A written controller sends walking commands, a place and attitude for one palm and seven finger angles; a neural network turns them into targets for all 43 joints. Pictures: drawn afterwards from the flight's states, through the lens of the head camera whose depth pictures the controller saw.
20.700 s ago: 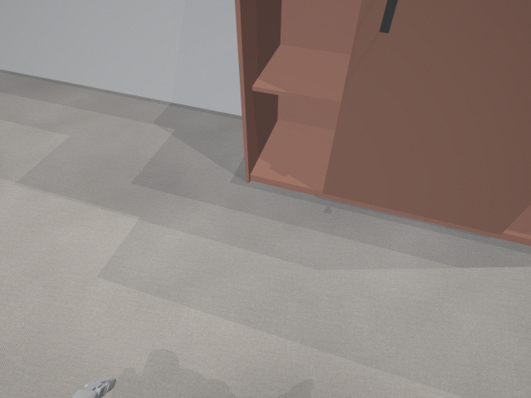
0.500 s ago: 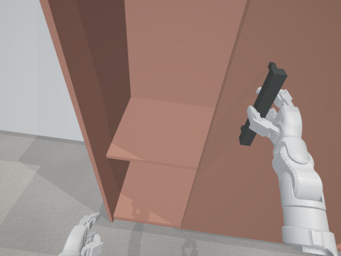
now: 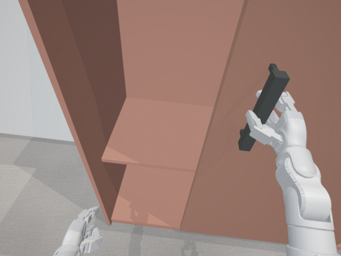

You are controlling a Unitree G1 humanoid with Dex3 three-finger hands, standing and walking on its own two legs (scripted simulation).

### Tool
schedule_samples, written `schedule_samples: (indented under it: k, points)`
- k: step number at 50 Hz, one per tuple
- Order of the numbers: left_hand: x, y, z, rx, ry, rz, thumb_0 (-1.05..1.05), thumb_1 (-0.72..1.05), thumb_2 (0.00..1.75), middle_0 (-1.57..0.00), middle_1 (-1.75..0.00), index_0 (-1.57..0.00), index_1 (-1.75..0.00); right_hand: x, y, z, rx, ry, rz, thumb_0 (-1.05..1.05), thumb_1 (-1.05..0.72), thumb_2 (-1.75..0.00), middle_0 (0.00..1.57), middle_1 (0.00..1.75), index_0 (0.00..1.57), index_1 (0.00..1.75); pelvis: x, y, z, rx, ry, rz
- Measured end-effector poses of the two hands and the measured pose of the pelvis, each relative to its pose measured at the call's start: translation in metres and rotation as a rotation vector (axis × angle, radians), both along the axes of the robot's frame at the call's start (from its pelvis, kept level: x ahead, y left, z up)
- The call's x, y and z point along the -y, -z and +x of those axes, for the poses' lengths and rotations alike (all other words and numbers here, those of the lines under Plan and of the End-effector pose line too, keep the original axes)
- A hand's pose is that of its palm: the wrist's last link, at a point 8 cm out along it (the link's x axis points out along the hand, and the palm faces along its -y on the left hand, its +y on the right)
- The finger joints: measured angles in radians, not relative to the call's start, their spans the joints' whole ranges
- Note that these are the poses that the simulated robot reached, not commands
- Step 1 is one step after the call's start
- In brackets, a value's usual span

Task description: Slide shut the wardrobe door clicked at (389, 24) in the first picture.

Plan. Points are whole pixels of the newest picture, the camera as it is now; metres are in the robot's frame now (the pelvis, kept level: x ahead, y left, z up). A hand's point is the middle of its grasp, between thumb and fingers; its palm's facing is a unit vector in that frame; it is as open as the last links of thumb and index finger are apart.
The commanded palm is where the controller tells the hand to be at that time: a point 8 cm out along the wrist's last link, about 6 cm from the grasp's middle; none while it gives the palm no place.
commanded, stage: tug the door sideways, standing still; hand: right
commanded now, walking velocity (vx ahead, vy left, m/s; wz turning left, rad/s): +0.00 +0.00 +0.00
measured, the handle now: (257, 110) +0.40 -0.16 +0.19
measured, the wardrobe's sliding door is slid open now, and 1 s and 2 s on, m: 0.39 0.39 0.36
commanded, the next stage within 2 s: step sideways, sliding the door along in 0.78 s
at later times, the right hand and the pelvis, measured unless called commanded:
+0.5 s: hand (250, 123) +0.35 -0.13 +0.19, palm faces +0.16 +0.98 -0.06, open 6.3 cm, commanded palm +0.32 -0.13 +0.19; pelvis -0.03 +0.00 +0.00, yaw -6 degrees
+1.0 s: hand (252, 124) +0.35 -0.14 +0.19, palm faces +0.11 +0.99 -0.12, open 6.5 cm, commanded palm +0.33 -0.17 +0.19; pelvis -0.07 -0.01 +0.00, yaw -1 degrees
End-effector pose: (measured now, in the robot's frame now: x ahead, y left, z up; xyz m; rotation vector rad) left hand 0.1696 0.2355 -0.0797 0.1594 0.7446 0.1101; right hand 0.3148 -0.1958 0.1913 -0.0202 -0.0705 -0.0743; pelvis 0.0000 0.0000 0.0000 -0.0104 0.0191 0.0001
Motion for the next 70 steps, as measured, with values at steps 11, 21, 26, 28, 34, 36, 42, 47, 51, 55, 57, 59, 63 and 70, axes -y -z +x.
schedule_samples:
  k: [11,21,26,28,34,36,42,47,51,55,57,59,63,70]
  points:
    - [0.027,0.003,0.019,-0.004,0.096,-0.018,0.01,0.90,0.90,-0.20,-0.30,-0.20,-0.30,-0.011,-0.003,0.004,-0.018,0.050,-0.001,0.00,-0.69,-0.83,0.32,1.37,0.28,1.37,0.003,-0.001,-0.005,0.004,0.062,0.006]
    - [0.047,0.017,-0.001,-0.059,0.156,-0.061,0.01,0.90,0.90,-0.20,-0.30,-0.20,-0.30,-0.015,-0.005,0.002,-0.033,0.097,-0.040,-0.01,-0.71,-0.81,0.33,1.39,0.23,1.38,0.005,-0.001,-0.023,0.014,0.096,0.008]
    - [0.047,0.021,-0.020,-0.090,0.170,-0.053,0.01,0.90,0.90,-0.20,-0.30,-0.20,-0.30,-0.015,-0.004,0.002,-0.024,0.089,-0.042,-0.01,-0.72,-0.80,0.32,1.39,0.21,1.38,0.004,0.001,-0.034,0.017,0.102,0.002]
    - [0.046,0.022,-0.027,-0.092,0.165,-0.053,0.01,0.90,0.90,-0.20,-0.30,-0.20,-0.30,-0.015,-0.004,0.002,-0.023,0.086,-0.044,-0.01,-0.73,-0.80,0.31,1.39,0.20,1.38,0.005,0.002,-0.038,0.020,0.100,0.003]
    - [0.039,0.026,-0.052,-0.102,0.139,-0.046,0.01,0.90,0.90,-0.20,-0.30,-0.20,-0.30,-0.014,-0.005,0.002,-0.029,0.077,-0.035,-0.01,-0.74,-0.78,0.30,1.39,0.20,1.38,0.007,0.002,-0.050,0.025,0.097,0.010]
    - [0.036,0.026,-0.060,-0.106,0.129,-0.041,0.01,0.90,0.90,-0.20,-0.30,-0.20,-0.30,-0.014,-0.005,0.002,-0.029,0.075,-0.033,-0.01,-0.74,-0.78,0.30,1.39,0.20,1.38,0.008,0.002,-0.054,0.027,0.096,0.012]
    - [0.029,0.028,-0.084,-0.117,0.103,-0.028,0.01,0.90,0.90,-0.20,-0.30,-0.20,-0.30,-0.014,-0.005,0.002,-0.028,0.073,-0.034,-0.01,-0.73,-0.78,0.30,1.39,0.21,1.38,0.010,0.002,-0.063,0.029,0.091,0.017]
    - [0.025,0.031,-0.099,-0.127,0.082,-0.016,0.01,0.90,0.90,-0.20,-0.30,-0.20,-0.30,-0.011,-0.004,0.004,0.000,0.048,-0.061,-0.01,-0.70,-0.78,0.32,1.40,0.22,1.38,0.012,0.002,-0.071,0.026,0.061,0.018]
    - [0.019,0.033,-0.111,-0.129,0.014,-0.003,0.01,0.90,0.90,-0.20,-0.30,-0.20,-0.30,-0.006,-0.001,0.008,0.074,0.025,-0.112,-0.05,-0.64,-0.79,0.37,1.40,0.26,1.38,0.010,0.005,-0.075,0.017,0.012,0.011]
    - [0.007,0.038,-0.120,-0.153,-0.035,0.005,0.01,0.90,0.90,-0.20,-0.30,-0.20,-0.30,-0.006,0.001,0.010,0.119,0.039,-0.135,-0.07,-0.61,-0.81,0.41,1.40,0.27,1.39,0.000,0.008,-0.076,0.022,-0.017,0.000]
    - [0.000,0.042,-0.124,-0.173,-0.043,0.002,0.01,0.90,0.90,-0.20,-0.30,-0.20,-0.30,-0.006,0.002,0.010,0.126,0.057,-0.143,-0.08,-0.61,-0.82,0.42,1.40,0.27,1.39,-0.007,0.008,-0.075,0.033,-0.019,0.002]
    - [-0.008,0.047,-0.126,-0.194,-0.037,0.001,0.01,0.90,0.90,-0.20,-0.30,-0.20,-0.30,-0.008,0.002,0.009,0.129,0.081,-0.150,-0.08,-0.61,-0.83,0.43,1.40,0.27,1.39,-0.016,0.011,-0.074,0.050,-0.019,0.005]
    - [-0.027,0.055,-0.123,-0.233,-0.017,0.010,0.01,0.90,0.90,-0.20,-0.30,-0.20,-0.30,-0.013,0.003,0.008,0.131,0.129,-0.137,-0.07,-0.65,-0.84,0.45,1.40,0.24,1.40,-0.034,0.015,-0.067,0.079,0.016,0.043]
    - [-0.055,0.032,-0.093,-0.248,0.033,0.095,0.01,0.90,0.90,-0.20,-0.30,-0.20,-0.30,-0.018,0.006,0.009,0.170,0.166,-0.087,-0.05,-0.69,-0.84,0.45,1.40,0.21,1.38,-0.054,0.006,-0.055,0.064,0.048,0.000]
